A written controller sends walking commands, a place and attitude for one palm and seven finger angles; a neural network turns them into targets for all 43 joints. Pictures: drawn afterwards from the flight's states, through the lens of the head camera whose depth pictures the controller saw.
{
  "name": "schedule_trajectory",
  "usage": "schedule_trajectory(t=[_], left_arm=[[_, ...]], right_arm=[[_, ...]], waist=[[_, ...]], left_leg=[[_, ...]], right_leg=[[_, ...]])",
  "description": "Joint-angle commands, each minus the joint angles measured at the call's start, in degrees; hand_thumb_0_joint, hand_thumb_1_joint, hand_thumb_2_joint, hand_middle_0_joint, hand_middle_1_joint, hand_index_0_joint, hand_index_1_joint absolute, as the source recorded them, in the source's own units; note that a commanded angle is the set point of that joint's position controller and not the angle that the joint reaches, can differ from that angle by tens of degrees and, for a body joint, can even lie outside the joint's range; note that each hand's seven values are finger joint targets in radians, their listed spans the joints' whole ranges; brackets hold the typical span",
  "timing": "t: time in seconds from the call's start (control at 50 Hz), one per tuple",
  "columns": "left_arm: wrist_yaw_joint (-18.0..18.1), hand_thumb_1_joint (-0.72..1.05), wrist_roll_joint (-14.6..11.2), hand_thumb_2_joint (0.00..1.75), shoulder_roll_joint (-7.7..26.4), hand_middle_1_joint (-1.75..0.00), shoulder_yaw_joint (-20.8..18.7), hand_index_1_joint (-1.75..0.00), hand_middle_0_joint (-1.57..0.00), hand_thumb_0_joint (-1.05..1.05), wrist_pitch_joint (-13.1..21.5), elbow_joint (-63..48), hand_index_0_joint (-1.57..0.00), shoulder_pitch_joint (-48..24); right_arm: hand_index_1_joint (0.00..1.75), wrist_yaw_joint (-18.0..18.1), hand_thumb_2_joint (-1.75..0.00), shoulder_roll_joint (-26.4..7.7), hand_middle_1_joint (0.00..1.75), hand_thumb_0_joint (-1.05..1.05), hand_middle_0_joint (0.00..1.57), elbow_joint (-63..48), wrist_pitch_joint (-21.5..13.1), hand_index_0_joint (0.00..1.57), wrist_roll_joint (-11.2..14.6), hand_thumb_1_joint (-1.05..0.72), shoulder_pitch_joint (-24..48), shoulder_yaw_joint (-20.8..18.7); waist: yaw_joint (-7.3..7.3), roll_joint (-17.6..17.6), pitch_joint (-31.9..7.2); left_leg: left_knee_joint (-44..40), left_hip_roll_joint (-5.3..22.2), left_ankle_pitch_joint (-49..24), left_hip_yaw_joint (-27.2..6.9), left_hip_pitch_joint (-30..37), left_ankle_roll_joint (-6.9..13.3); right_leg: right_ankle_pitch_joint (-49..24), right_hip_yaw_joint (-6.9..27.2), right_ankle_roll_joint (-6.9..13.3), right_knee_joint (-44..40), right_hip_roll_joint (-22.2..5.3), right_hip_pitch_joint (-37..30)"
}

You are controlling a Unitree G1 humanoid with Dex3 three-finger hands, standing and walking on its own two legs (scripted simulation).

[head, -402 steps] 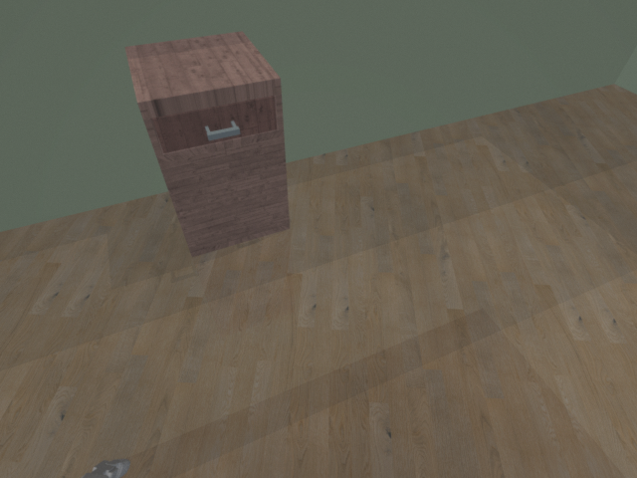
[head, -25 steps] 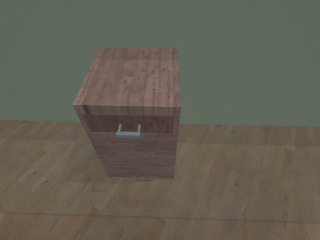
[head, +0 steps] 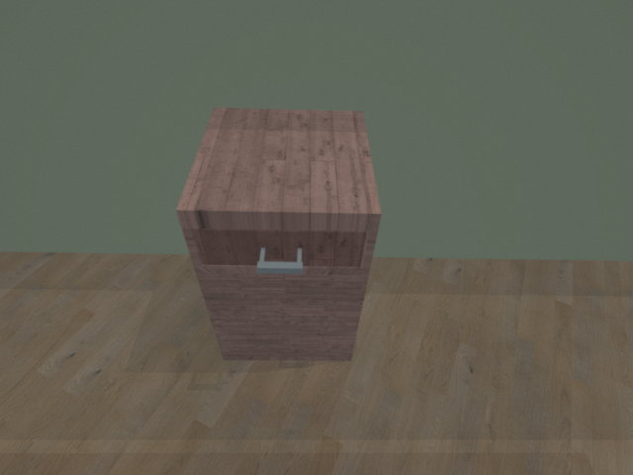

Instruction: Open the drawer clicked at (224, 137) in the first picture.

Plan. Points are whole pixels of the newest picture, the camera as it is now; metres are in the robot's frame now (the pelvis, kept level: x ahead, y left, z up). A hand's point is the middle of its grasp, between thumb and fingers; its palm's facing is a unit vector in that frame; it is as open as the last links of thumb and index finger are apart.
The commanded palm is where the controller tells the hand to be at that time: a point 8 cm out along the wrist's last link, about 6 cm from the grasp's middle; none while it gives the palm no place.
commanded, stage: shuffle to correct the standing spot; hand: left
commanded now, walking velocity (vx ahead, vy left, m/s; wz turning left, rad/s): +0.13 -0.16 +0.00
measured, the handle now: (280, 260) +0.60 +0.11 -0.20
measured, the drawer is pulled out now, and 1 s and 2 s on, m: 0.00 0.00 0.00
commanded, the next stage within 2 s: come to a stop and stand still in 0.76 s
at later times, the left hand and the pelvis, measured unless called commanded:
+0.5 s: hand out of the picture +0.01 +0.11 -0.17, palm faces +0.03 -0.98 -0.17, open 7.3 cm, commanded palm none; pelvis +0.02 -0.05 +0.00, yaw +1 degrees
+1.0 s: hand out of the picture +0.08 +0.05 -0.18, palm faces +0.08 -0.99 -0.11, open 7.4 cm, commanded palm none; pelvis +0.10 -0.10 +0.00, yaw +2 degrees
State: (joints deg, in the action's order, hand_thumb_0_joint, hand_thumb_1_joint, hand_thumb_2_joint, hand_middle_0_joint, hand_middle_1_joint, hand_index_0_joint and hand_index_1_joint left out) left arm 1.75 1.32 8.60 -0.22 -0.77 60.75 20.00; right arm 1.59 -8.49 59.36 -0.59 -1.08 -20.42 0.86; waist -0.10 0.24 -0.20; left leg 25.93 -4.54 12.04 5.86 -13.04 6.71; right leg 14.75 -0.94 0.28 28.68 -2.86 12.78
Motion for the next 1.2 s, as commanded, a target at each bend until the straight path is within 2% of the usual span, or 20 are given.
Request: schedule_trajectory(t=[0.0,0.2,0.32,0.42,0.5,0.54,0.6,0.74,0.76,0.78,0.8,0.82,0.88,0.96,1.04,1.08,1.1,1.12,1.14,1.18], left_arm=[[0.0,0.90,0.1,0.90,2.5,-0.30,-0.1,-0.30,-0.20,0.00,0.7,-1.2,-0.20,4.5],[-1.0,0.90,0.9,0.90,0.5,-0.30,-0.7,-0.30,-0.20,0.00,0.3,-2.2,-0.20,2.0],[-1.3,0.90,0.6,0.90,-0.3,-0.30,-0.9,-0.30,-0.20,0.00,0.6,-2.5,-0.20,0.1],[-1.4,0.90,0.6,0.90,-0.3,-0.30,-1.2,-0.30,-0.20,0.00,0.7,-0.1,-0.20,5.2],[-0.4,0.90,0.5,0.90,4.9,-0.30,-2.1,-0.30,-0.20,0.00,1.1,0.6,-0.20,9.4],[0.2,0.90,0.2,0.90,4.9,-0.30,-2.6,-0.30,-0.20,0.00,1.2,0.0,-0.20,9.1],[0.3,0.90,0.5,0.90,3.7,-0.30,-2.3,-0.30,-0.20,0.00,2.2,-1.5,-0.20,5.6],[-0.5,0.90,0.5,0.90,4.1,-0.30,-2.2,-0.30,-0.20,0.00,1.8,-0.7,-0.20,5.6],[-0.9,0.90,0.3,0.90,2.8,-0.30,-1.9,-0.30,-0.20,0.00,1.6,-0.6,-0.20,6.0],[-1.6,0.90,0.1,0.90,0.8,-0.30,-1.6,-0.30,-0.20,0.00,1.5,-1.1,-0.20,7.3],[-2.0,0.90,0.2,0.90,-0.3,-0.30,-1.4,-0.30,-0.20,0.00,1.6,-2.5,-0.20,7.2],[-2.2,0.90,1.2,0.90,2.1,-0.30,-2.1,-0.30,-0.20,0.00,1.0,-4.1,-0.20,4.5],[-2.5,0.90,1.4,0.90,1.4,-0.30,-2.6,-0.30,-0.20,0.00,0.7,-3.0,-0.20,3.0],[-1.8,0.90,0.0,0.90,-1.9,-0.30,-1.4,-0.30,-0.20,0.00,0.2,-1.8,-0.20,4.5],[-0.8,0.90,-0.3,0.90,-0.1,-0.30,-1.5,-0.30,-0.20,0.00,1.0,-1.3,-0.20,3.5],[-0.4,0.90,0.0,0.90,3.7,-0.30,-2.2,-0.30,-0.20,0.00,1.8,-1.1,-0.20,6.0],[0.1,0.90,0.2,0.90,7.3,-0.30,-2.7,-0.30,-0.20,0.00,2.2,-1.8,-0.20,4.9],[0.1,0.90,0.1,0.90,10.8,-0.30,-3.1,-0.30,-0.20,0.00,2.1,-2.8,-0.20,3.6],[0.0,0.90,0.1,0.90,10.8,-0.30,-3.1,-0.30,-0.20,0.00,1.8,-3.8,-0.20,2.3],[0.6,0.90,0.2,0.90,9.9,-0.30,-3.4,-0.30,-0.20,0.00,1.9,-3.9,-0.20,0.6]], right_arm=[[0.30,0.5,-0.90,-7.3,0.30,0.00,0.20,-2.1,-1.0,0.20,0.0,-0.90,-1.9,-1.6],[0.30,1.1,-0.90,-7.5,0.30,0.00,0.20,0.9,-0.8,0.20,-0.7,-0.90,-6.2,-2.8],[0.30,1.1,-0.90,-7.4,0.30,0.00,0.20,1.5,-1.1,0.20,-0.9,-0.90,-7.5,-3.3],[0.30,1.0,-0.90,-7.3,0.30,0.00,0.20,1.4,-0.4,0.20,-0.8,-0.90,-4.9,-3.7],[0.30,0.4,-0.90,-2.3,0.30,0.00,0.20,-0.5,-0.4,0.20,-0.5,-0.90,-3.2,-2.4],[0.30,0.0,-0.90,-2.7,0.30,0.00,0.20,-1.1,0.1,0.20,-0.6,-0.90,-1.0,-2.9],[0.30,-0.7,-0.90,-1.6,0.30,0.00,0.20,-0.5,0.1,0.20,-0.7,-0.90,-1.8,-3.0],[0.30,0.1,-0.90,0.5,0.30,0.00,0.20,0.0,-1.3,0.20,-0.4,-0.90,-6.0,-2.0],[0.30,0.5,-0.90,-1.5,0.30,0.00,0.20,1.0,-1.7,0.20,-0.4,-0.90,-8.9,-2.2],[0.30,1.2,-0.90,-5.8,0.30,0.00,0.20,1.9,-2.2,0.20,-0.8,-0.90,-11.9,-3.3],[0.30,1.8,-0.90,-10.5,0.30,0.00,0.20,1.6,-2.0,0.20,-1.0,-0.90,-14.3,-4.5],[0.30,2.1,-0.90,-12.3,0.30,0.00,0.20,0.6,-1.3,0.20,-0.8,-0.90,-13.1,-5.0],[0.30,1.9,-0.90,-6.1,0.30,0.00,0.20,-1.0,-2.2,0.20,-0.7,-0.90,-3.7,-3.2],[0.30,1.6,-0.90,-5.6,0.30,0.00,0.20,-1.8,-2.6,0.20,-0.5,-0.90,0.7,-2.3],[0.30,0.7,-0.90,-6.2,0.30,0.00,0.20,-0.8,-0.9,0.20,-0.1,-0.90,0.3,-2.8],[0.30,0.3,-0.90,-4.8,0.30,0.00,0.20,-1.4,-0.3,0.20,0.3,-0.90,-0.2,-3.2],[0.30,0.2,-0.90,-2.4,0.30,0.00,0.20,-1.7,0.1,0.20,0.8,-0.90,-2.6,-3.1],[0.30,0.1,-0.90,-1.2,0.30,0.00,0.20,-1.5,0.8,0.20,1.1,-0.90,-6.2,-3.3],[0.30,0.1,-0.90,-1.1,0.30,0.00,0.20,-1.6,1.5,0.20,1.1,-0.90,-5.8,-3.7],[0.30,0.0,-0.90,-1.8,0.30,0.00,0.20,-2.0,2.2,0.20,0.9,-0.90,-2.0,-3.6]], waist=[[0.47,-0.8,4.6],[-1.63,-2.8,6.4],[-2.26,-3.6,4.9],[0.37,-2.2,5.3],[2.02,13.3,7.6],[2.23,13.9,9.5],[-0.71,2.5,8.6],[-2.49,3.5,3.6],[-3.20,-0.1,2.3],[-3.82,-9.1,1.5],[-4.06,-15.7,0.5],[-4.46,-8.4,2.6],[-0.16,-6.9,6.7],[2.02,-7.6,2.9],[1.46,-8.2,1.6],[2.59,-0.7,0.4],[0.92,8.0,-1.5],[-0.49,14.1,-4.5],[-0.20,11.4,-4.0],[1.20,19.9,-2.9]], left_leg=[[-15.5,13.8,17.2,-17.7,-4.0,-1.8],[-17.3,19.7,16.7,-24.5,0.4,5.6],[-16.1,18.9,13.2,-22.7,0.2,5.4],[-11.1,16.0,19.4,-17.8,-8.8,1.9],[9.1,3.8,17.4,-3.3,-21.8,-2.7],[27.7,4.8,18.4,-2.1,-23.0,-2.5],[33.1,7.2,12.8,-2.4,-20.5,-2.9],[5.2,5.6,3.5,2.3,-0.1,-4.2],[-1.1,7.8,1.8,-0.6,6.0,-4.2],[-6.9,18.3,2.6,-15.0,11.6,-0.7],[-12.3,31.8,-2.3,-33.4,15.9,6.8],[-13.9,35.5,1.5,-34.8,12.3,11.1],[-13.5,25.6,-9.4,-18.5,0.9,6.2],[-7.9,18.3,-32.6,-3.1,-1.6,2.6],[-2.0,16.6,-23.5,-2.4,-1.1,0.5],[4.4,12.8,-8.9,-1.7,-4.0,-3.8],[9.3,8.5,6.7,-0.3,-7.8,-6.1],[15.0,5.5,17.5,-0.2,-6.5,-7.1],[20.4,5.2,20.6,-1.5,-5.3,-7.0],[28.8,5.6,21.1,-3.9,-11.2,-7.4]], right_leg=[[3.0,0.6,1.9,-1.2,-0.2,2.2],[9.4,0.6,1.6,16.0,-0.2,15.6],[8.6,-0.5,1.4,11.6,0.0,13.1],[2.6,-2.5,1.4,-2.2,1.9,-0.4],[22.9,16.5,7.8,-14.6,-9.0,-6.4],[26.3,22.4,12.2,-22.7,-14.0,-1.2],[10.0,14.2,13.1,-20.4,-11.3,1.7],[-1.0,4.7,10.1,-10.5,-5.0,5.8],[-1.9,3.6,8.7,-3.2,-3.1,7.8],[1.7,-0.2,5.6,8.5,0.8,15.5],[15.7,-4.1,2.8,21.8,3.7,26.3],[16.4,-0.1,2.8,31.8,1.1,27.9],[5.3,2.2,1.2,37.7,-1.1,24.4],[1.3,-1.3,-1.0,22.3,-0.5,11.4],[-4.0,-4.8,-1.7,5.1,0.6,2.5],[-19.0,-1.1,-1.7,-3.2,-2.7,-3.9],[-34.3,9.7,1.4,-2.4,-10.8,-6.6],[-41.4,12.5,5.9,-4.6,-17.7,-5.8],[-42.1,12.4,8.2,-6.2,-19.2,-2.8],[-48.1,11.8,9.5,-5.3,-17.3,-5.7]])
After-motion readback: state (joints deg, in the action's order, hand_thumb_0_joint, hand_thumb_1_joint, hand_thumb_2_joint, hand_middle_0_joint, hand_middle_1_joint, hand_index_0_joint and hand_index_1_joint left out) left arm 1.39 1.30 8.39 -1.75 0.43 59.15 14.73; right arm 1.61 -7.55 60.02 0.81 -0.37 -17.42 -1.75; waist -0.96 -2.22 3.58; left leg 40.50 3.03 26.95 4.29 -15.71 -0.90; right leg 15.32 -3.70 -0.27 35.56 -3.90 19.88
